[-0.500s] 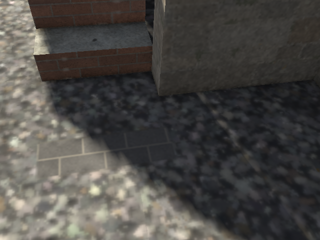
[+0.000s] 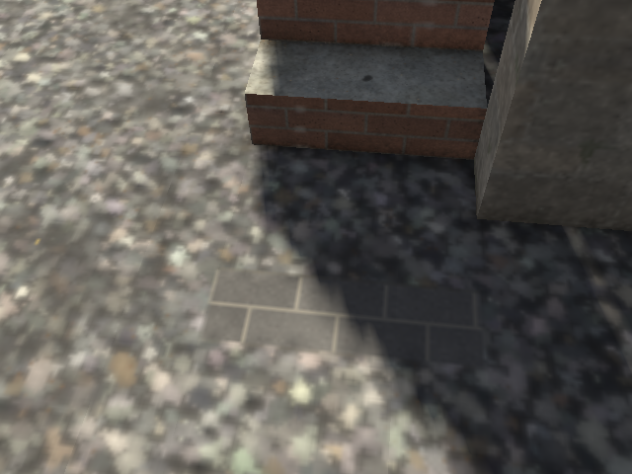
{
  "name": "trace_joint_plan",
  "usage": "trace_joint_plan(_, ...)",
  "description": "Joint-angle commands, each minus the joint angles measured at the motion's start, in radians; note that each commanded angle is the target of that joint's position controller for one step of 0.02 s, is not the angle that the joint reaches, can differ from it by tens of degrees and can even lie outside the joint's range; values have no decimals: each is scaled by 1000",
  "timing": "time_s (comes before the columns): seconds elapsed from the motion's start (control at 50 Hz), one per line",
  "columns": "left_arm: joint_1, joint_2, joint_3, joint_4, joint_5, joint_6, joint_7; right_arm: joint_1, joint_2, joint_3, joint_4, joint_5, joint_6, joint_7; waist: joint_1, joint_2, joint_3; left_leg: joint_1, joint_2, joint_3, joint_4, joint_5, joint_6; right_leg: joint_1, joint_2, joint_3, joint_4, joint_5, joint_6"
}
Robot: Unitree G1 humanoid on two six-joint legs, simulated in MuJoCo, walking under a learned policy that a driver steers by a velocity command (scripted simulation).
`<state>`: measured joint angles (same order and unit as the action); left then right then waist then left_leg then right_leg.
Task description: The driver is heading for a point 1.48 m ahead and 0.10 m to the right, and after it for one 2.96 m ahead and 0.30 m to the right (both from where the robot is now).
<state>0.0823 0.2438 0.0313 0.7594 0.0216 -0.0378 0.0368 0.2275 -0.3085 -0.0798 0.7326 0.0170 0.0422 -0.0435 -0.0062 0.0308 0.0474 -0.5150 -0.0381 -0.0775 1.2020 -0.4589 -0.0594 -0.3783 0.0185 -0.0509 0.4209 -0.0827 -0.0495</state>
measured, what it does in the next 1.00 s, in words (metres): steps on the spot: left foot, then right foot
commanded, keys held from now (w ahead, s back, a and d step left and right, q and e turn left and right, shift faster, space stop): q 0.10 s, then no key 0.58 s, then w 0.32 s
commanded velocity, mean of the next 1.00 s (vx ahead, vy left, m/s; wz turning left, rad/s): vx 0.08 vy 0.00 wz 0.20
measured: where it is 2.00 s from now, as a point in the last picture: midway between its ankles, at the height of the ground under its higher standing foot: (283, 430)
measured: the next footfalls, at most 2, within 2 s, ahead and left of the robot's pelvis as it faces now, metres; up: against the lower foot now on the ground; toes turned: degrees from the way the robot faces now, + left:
left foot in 0.26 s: +0.04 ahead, +0.15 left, +0.00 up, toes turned +8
right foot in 0.62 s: +0.07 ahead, -0.08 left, +0.00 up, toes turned +7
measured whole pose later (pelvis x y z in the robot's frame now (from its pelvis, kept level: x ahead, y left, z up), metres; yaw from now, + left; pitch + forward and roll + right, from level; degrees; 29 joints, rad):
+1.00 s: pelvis +0.07 +0.03 -0.01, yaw +8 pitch +1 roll +0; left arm 0.32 0.23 0.05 0.92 -0.02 -0.11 -0.01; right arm 0.31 -0.25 -0.06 0.80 0.03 -0.06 0.00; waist 0.02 0.03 -0.02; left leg -0.34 -0.03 -0.02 0.87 -0.46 0.04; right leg -0.20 0.00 -0.03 0.57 -0.39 -0.03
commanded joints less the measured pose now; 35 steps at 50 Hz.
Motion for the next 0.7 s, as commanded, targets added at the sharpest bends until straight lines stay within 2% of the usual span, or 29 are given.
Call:
trace_joint_plan(0.02,-10,134,34,-55,2,-1,10,90,-30,-7,-63,2,4,-2,-9,-142,-120,-18,57,38,-47,55,-18,122,-251,176,-185,79,-209)
trace_joint_plan(0.06,10,157,43,-49,-4,3,16,43,-26,0,-98,-4,0,1,9,-134,-146,-28,88,37,-128,66,-15,175,-297,176,-187,96,-235)
trace_joint_plan(0.1,2,180,52,-51,-8,9,17,20,-27,5,-119,-6,-3,9,14,-139,-164,10,106,49,-213,83,-4,184,-316,149,-188,76,-234)
trace_joint_plan(0.18,12,202,59,-40,-24,21,1,29,-39,7,-128,-9,-5,25,15,-164,-163,139,78,93,-399,85,38,156,-310,113,-168,5,-214)
trace_joint_plan(0.22,2,199,55,-33,-41,29,-5,76,-34,4,-113,-12,-6,34,-19,-158,-160,238,52,122,-592,172,77,141,-301,94,-111,-10,-179)
trace_joint_plan(0.24,21,179,50,-21,-48,33,-7,113,-39,-1,-94,-14,-6,37,-32,-151,-162,317,22,142,-695,215,103,110,-277,71,-58,-18,-141)
trace_joint_plan(0.26,70,140,39,0,-48,34,-14,134,-67,-9,-93,-20,-5,36,-32,-102,-152,404,55,73,-796,283,137,35,-230,24,33,-105,-63)
trace_joint_plan(0.28,80,49,11,-22,-7,32,-30,127,-150,-23,-119,-28,-3,23,8,166,-157,509,315,-262,-866,468,215,-161,-121,-90,317,-384,51)
trace_joint_plan(0.3,18,99,32,-56,-7,26,-21,74,-205,-30,-147,-55,-16,26,-9,243,-105,339,449,-386,-912,528,374,-257,-50,-5,466,-552,75)
trace_joint_plan(0.32,-18,159,50,-55,-18,31,-12,44,-157,-19,-152,-66,-38,32,-23,152,-89,290,390,-321,-932,459,369,-232,-71,61,580,-494,74)
trace_joint_plan(0.34,16,158,57,-35,-27,39,-10,-4,-118,-7,-144,-59,-57,36,11,135,-79,280,327,-241,-926,429,316,-225,-74,81,611,-412,70)
trace_joint_plan(0.36,61,146,60,3,-21,48,-3,-47,-91,0,-145,-43,-67,37,32,105,-91,292,278,-183,-915,423,272,-211,-78,85,633,-346,78)
trace_joint_plan(0.38,88,143,62,21,-13,56,1,-74,-57,13,-142,-32,-75,36,44,109,-92,286,259,-142,-907,498,257,-190,-82,91,646,-290,91)
trace_joint_plan(0.42,110,119,58,34,-18,55,-1,-71,-15,30,-127,-37,-82,32,55,93,-117,302,232,-88,-886,622,255,-129,-82,92,627,-234,110)
trace_joint_plan(0.48,56,79,38,23,-23,49,-5,-41,-21,27,-102,-35,-77,26,17,101,-116,368,222,-75,-858,646,258,-75,-85,81,417,-239,121)
trace_joint_plan(0.54,39,88,31,18,-27,48,-9,-21,-42,20,-78,-34,-65,24,-11,108,-109,381,247,-127,-843,608,288,-6,-73,63,282,-320,119)
trace_joint_plan(0.58,64,87,28,31,-29,45,-11,-38,-33,24,-64,-23,-62,25,3,95,-96,369,241,-147,-828,570,283,56,-65,55,134,-256,107)
trace_joint_plan(0.6,89,82,24,44,-23,40,-12,-43,-29,25,-53,-14,-62,26,26,74,-90,346,222,-138,-817,555,257,127,-65,55,0,-105,95)
trace_joint_plan(0.62,110,102,25,55,-9,36,-13,-22,-23,27,-40,-14,-68,27,27,45,-107,320,199,-131,-811,524,222,212,-85,85,-36,29,81)
trace_joint_plan(0.64,137,150,33,61,-1,34,-10,6,-11,30,-33,-31,-78,33,5,-19,-134,285,149,-98,-788,440,183,290,-140,132,2,211,65)
trace_joint_plan(0.66,123,191,48,80,-20,34,-11,44,-23,21,-27,-36,-86,39,-36,-122,-124,261,89,-43,-802,383,155,283,-128,103,59,159,36)
trace_joint_plan(0.68,114,141,42,82,-30,32,-17,-10,-31,21,-22,-39,-86,39,8,-115,-111,295,67,-8,-783,354,133,225,-109,92,50,54,30)
trace_joint_plan(0.7,130,101,33,97,-25,30,-18,-44,-21,20,-20,-32,-80,34,23,-87,-118,308,51,16,-769,242,130,199,-95,82,32,-90,33)
Keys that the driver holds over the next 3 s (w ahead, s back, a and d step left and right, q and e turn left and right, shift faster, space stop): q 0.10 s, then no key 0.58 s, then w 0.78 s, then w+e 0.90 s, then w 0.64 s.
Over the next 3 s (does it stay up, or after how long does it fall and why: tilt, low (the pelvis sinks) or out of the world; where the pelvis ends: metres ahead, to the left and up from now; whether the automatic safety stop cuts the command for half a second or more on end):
stays up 1.05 -0.02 0.01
